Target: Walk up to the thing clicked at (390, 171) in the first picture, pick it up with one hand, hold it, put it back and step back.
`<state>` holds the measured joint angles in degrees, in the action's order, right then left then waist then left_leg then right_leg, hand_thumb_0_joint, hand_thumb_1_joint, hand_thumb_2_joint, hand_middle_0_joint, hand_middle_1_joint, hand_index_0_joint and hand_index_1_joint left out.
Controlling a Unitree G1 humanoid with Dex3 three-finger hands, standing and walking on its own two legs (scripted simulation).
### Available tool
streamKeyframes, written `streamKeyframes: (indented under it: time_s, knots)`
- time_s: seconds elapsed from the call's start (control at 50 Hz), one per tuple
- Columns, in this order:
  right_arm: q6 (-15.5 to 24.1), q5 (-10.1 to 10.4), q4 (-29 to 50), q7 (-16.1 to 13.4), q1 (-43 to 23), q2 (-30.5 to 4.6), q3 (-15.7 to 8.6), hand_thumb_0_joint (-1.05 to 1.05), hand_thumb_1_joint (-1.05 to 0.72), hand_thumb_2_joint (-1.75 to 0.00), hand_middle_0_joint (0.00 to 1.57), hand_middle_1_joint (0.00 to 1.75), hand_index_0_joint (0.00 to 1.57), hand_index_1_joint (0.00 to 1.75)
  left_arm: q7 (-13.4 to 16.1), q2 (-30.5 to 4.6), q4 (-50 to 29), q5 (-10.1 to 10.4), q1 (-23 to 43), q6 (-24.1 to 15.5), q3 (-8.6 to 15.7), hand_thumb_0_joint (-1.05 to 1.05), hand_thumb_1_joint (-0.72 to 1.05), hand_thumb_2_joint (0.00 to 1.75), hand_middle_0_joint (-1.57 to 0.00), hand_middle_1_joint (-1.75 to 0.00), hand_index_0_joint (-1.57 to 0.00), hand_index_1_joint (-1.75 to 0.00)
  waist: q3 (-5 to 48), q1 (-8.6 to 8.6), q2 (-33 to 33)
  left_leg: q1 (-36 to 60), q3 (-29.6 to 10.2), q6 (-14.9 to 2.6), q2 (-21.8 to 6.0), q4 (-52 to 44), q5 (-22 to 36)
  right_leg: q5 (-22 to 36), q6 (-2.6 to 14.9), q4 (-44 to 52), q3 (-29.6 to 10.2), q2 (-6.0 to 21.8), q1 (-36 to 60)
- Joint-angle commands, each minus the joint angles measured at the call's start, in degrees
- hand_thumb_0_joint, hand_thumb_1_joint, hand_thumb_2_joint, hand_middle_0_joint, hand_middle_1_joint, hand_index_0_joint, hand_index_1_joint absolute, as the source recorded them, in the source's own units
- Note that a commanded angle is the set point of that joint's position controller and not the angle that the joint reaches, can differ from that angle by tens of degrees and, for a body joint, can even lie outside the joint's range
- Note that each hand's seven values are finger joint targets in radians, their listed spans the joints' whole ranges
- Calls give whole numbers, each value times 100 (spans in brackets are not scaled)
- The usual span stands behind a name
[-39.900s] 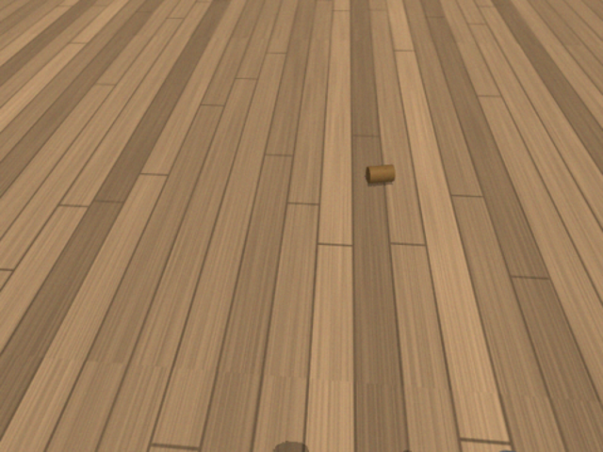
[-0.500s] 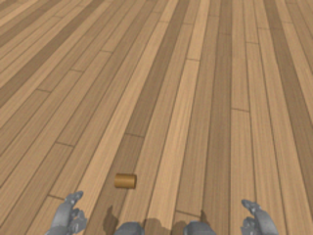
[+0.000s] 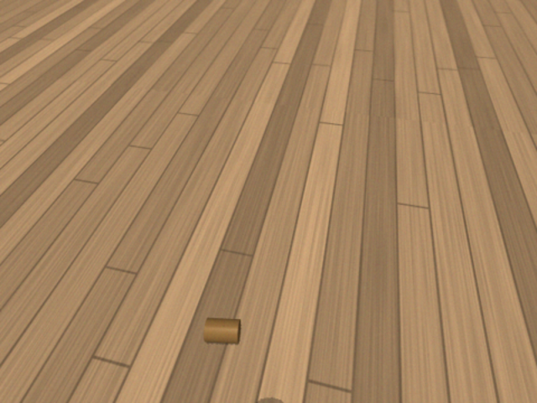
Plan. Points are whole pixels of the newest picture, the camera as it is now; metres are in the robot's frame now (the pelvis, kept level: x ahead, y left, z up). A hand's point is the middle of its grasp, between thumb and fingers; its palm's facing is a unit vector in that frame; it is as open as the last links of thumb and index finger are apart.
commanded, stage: stand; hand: left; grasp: from above
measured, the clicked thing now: (222, 330) +0.44 +0.21 -0.73
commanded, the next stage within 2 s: step back in 1.84 s
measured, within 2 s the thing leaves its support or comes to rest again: neither
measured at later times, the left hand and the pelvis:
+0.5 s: hand out of the picture +0.05 +0.22 -0.16, palm faces +0.02 -0.94 -0.33, open 7.3 cm; pelvis -0.01 -0.01 +0.01, yaw +0 degrees
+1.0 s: hand out of the picture +0.08 +0.23 -0.15, palm faces +0.01 -0.94 -0.33, open 7.3 cm; pelvis +0.00 -0.01 +0.01, yaw -1 degrees
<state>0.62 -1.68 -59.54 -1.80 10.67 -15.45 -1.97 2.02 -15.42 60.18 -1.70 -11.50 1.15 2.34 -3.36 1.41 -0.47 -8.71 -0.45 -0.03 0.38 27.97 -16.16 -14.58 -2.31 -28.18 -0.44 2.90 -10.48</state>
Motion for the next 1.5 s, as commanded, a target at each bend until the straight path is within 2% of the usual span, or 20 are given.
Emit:
streamKeyframes:
  time_s: [0.0,0.08,0.14,0.16,0.18,0.24,0.3,0.32,0.38,0.42,0.48,0.52,0.64,0.7,0.78,0.88,1.02,1.12,1.18,1.48]
  knots:
    - [116,5,250,-72,-140,-1113,-253,0,-90,-90,20,30,20,30,61,-1008,-200,13,288,-165,207,0,90,90,-20,-30,-20,-30,247,-77,-5,45,-512,-113,-567,-801,1149,1035,293,554,-298,283,239]
    - [88,1,135,-47,-216,-1072,-228,0,-90,-90,20,30,20,30,64,-1067,-58,10,342,-184,202,0,90,90,-20,-30,-20,-30,134,-63,100,-31,-457,-82,-539,-876,1047,1028,285,751,-334,318,369]
    - [80,2,84,-27,-264,-1115,-225,0,-90,-90,20,30,20,30,48,-1096,20,9,378,-193,196,0,90,90,-20,-30,-20,-30,44,-74,54,-40,-467,-77,-540,-1026,753,757,264,897,-341,297,329]
    - [60,11,71,-8,-322,-1090,-221,0,-90,-90,20,30,20,30,38,-1123,63,4,333,-187,192,0,90,90,-20,-30,-20,-30,-106,-44,181,-61,-466,-72,-517,-1041,526,416,260,1004,-344,280,178]
    - [58,1,66,-15,-285,-1146,-238,0,-90,-90,20,30,20,30,42,-1172,42,8,470,-196,215,0,90,90,-20,-30,-20,-30,44,-109,84,-29,-451,-95,-550,-1050,548,509,278,986,-391,323,306]
    - [57,6,20,-1,-327,-1164,-226,0,-90,-90,20,30,20,30,27,-1174,94,12,498,-207,206,0,90,90,-20,-30,-20,-30,83,-100,53,-36,-450,-80,-556,-1092,558,525,278,1033,-391,326,355]
    - [79,21,-12,6,-360,-1181,-215,0,-90,-90,20,30,20,30,21,-1175,129,32,490,-234,189,0,90,90,-20,-30,-20,-30,216,-82,23,139,-434,-67,-603,-1035,944,958,305,1016,-409,370,431]
    - [85,25,-37,10,-333,-1170,-199,0,-90,-90,20,30,20,30,13,-1197,133,35,523,-228,188,0,90,90,-20,-30,-20,-30,190,-95,-11,72,-410,-52,-587,-1097,875,916,284,1023,-399,345,443]
    - [64,22,-78,20,-321,-1190,-182,0,-90,-90,20,30,20,30,-6,-1289,173,34,580,-212,206,0,90,90,-20,-30,-20,-30,0,-97,15,-120,-425,-63,-569,-1196,341,378,276,1124,-437,317,354]
    - [57,26,-81,34,-361,-1223,-185,0,-90,-90,20,30,20,30,-12,-1288,196,29,569,-219,194,0,90,90,-20,-30,-20,-30,8,-80,124,-81,-429,-77,-576,-1142,423,274,287,1190,-455,338,334]
    - [47,24,-97,46,-342,-1281,-181,0,-90,-90,20,30,20,30,-37,-1305,197,22,591,-215,189,0,90,90,-20,-30,-20,-30,-25,-95,65,-105,-419,-85,-567,-1172,134,-35,289,1261,-498,327,196]
    - [62,24,-102,39,-353,-1310,-181,0,-90,-90,20,30,20,30,-38,-1305,216,41,613,-215,192,0,90,90,-20,-30,-20,-30,95,-106,-41,-40,-465,-97,-628,-1197,247,293,304,1160,-461,322,266]
    - [89,42,-137,37,-337,-1331,-138,0,-90,-90,20,30,20,30,-66,-1323,224,57,661,-236,171,0,90,90,-20,-30,-20,-30,225,-101,10,0,-452,-101,-662,-1194,544,569,313,1102,-475,347,397]
    - [104,44,-142,27,-355,-1358,-129,0,-90,-90,20,30,20,30,-55,-1327,227,69,698,-238,167,0,90,90,-20,-30,-20,-30,375,-114,8,131,-423,-90,-690,-1090,1143,1154,336,955,-408,374,519]
    - [108,60,-190,17,-366,-1365,-109,0,-90,-90,20,30,20,30,-65,-1314,264,79,679,-220,142,0,90,90,-20,-30,-20,-30,303,-103,46,199,-406,-59,-693,-1121,1191,1150,328,960,-395,347,428]
    - [111,75,-197,10,-369,-1395,-115,0,-90,-90,20,30,20,30,-57,-1317,243,88,677,-242,142,0,90,90,-20,-30,-20,-30,516,-126,99,453,-333,-61,-734,-951,1829,1889,330,851,-373,389,518]
    - [92,65,-208,24,-468,-1392,-92,0,-90,-90,20,30,20,30,-59,-1347,242,105,760,-230,134,0,90,90,-20,-30,-20,-30,311,-122,51,284,-311,-53,-733,-1100,1488,1554,305,995,-429,381,489]
    - [84,58,-199,52,-551,-1434,-107,0,-90,-90,20,30,20,30,-74,-1403,220,86,803,-236,142,0,90,90,-20,-30,-20,-30,171,-132,-26,202,-314,-59,-720,-1224,955,980,299,1142,-469,344,321]
    - [102,64,-189,66,-557,-1441,-115,0,-90,-90,20,30,20,30,-76,-1420,173,94,825,-263,142,0,90,90,-20,-30,-20,-30,391,-134,-32,322,-315,-58,-756,-1170,1217,1304,329,1069,-476,388,460]
    - [94,71,-241,86,-550,-1487,-105,0,-90,-90,20,30,20,30,-94,-1477,157,109,847,-277,94,0,90,90,-20,-30,-20,-30,449,-152,41,332,-303,-56,-775,-1223,1269,1376,344,1027,-456,383,498]
